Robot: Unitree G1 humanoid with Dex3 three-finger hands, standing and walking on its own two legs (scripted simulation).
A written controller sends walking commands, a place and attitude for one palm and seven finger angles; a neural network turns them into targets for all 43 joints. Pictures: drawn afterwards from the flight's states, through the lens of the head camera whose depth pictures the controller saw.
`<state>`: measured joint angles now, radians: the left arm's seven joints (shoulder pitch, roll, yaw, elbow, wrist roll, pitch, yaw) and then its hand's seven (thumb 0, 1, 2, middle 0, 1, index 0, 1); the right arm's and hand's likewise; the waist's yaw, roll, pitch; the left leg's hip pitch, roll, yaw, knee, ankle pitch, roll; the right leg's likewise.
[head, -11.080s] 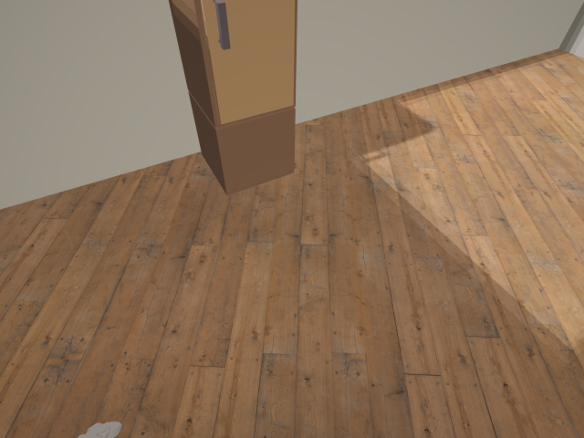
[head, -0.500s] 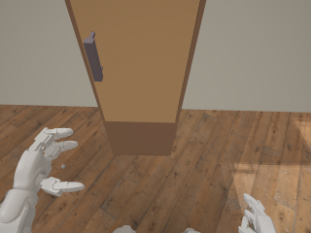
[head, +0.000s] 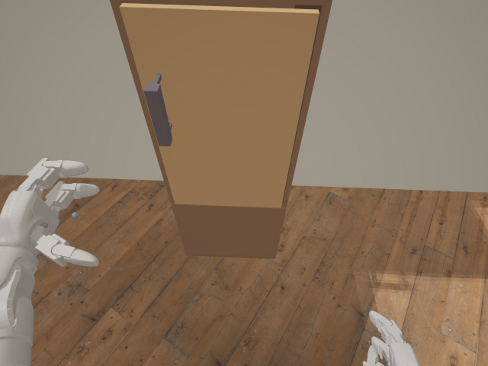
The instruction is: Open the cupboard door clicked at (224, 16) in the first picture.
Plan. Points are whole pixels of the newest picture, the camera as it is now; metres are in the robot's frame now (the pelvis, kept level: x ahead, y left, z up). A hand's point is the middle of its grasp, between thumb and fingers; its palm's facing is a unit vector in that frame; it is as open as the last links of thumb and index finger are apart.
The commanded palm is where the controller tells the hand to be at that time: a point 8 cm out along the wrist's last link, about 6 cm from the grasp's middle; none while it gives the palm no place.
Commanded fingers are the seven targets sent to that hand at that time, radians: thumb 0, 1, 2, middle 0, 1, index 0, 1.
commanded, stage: raise the hand with hooked fingers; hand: left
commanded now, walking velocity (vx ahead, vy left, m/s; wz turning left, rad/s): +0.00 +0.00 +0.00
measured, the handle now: (161, 110) +0.60 +0.23 +0.07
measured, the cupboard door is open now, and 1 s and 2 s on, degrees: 0 0 0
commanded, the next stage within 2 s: move the hooked fingers beside the handle in 0.46 s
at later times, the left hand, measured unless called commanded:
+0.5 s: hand (88, 224) +0.29 +0.26 +0.10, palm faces +0.07 -1.00 -0.03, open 14.0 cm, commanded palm +0.25 +0.30 +0.10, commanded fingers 0.00 -0.50 0.30 -0.30 -1.20 -0.30 -1.20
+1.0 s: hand (102, 188) +0.36 +0.27 +0.09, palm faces +0.04 -1.00 -0.01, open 14.0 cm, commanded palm +0.33 +0.31 +0.09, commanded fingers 0.00 -0.50 0.30 -0.30 -1.20 -0.30 -1.20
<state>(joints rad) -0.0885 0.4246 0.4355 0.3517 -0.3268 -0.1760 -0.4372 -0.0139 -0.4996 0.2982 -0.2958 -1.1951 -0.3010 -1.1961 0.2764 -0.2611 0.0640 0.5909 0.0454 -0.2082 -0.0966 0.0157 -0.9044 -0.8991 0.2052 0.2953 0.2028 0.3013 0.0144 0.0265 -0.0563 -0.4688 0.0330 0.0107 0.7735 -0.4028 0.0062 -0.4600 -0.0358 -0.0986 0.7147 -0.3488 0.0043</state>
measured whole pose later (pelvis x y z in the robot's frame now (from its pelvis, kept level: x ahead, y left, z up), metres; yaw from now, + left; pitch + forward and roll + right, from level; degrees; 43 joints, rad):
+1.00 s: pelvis -0.02 -0.01 +0.00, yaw -1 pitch +8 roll -1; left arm -0.41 0.50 0.46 0.76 -0.26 -0.23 -0.46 -0.01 -0.50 0.30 -0.30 -1.20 -0.30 -1.20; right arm 0.31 -0.28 0.05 0.60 0.04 -0.16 -0.10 0.01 -0.91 -0.90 0.20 0.30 0.20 0.30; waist -0.04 0.00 -0.04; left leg -0.54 0.04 0.03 0.78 -0.38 0.00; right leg -0.55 -0.03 -0.08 0.74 -0.32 -0.01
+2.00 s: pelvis -0.01 +0.01 -0.02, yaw -3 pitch +19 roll -3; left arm -1.00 0.84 0.54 1.32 -0.07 -0.30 -0.46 -0.01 -0.50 0.30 -0.30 -1.20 -0.30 -1.20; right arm 0.42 -0.30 0.07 0.61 0.00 0.04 -0.07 0.01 -0.91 -0.90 0.20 0.29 0.20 0.30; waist -0.20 0.00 -0.05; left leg -0.84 0.07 0.02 0.92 -0.42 0.02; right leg -0.82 0.00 -0.08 0.81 -0.33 0.01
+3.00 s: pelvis +0.00 +0.01 -0.03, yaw -4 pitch +22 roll -5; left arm -1.02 0.87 0.56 1.30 -0.05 -0.29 -0.44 -0.01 -0.50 0.30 -0.30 -1.20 -0.30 -1.20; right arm 0.42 -0.29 0.08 0.57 0.00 0.11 -0.03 0.00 -0.91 -0.90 0.20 0.29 0.20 0.30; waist -0.21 0.01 -0.06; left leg -0.88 0.08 0.01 0.95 -0.46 0.02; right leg -0.85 0.01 -0.09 0.81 -0.35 0.01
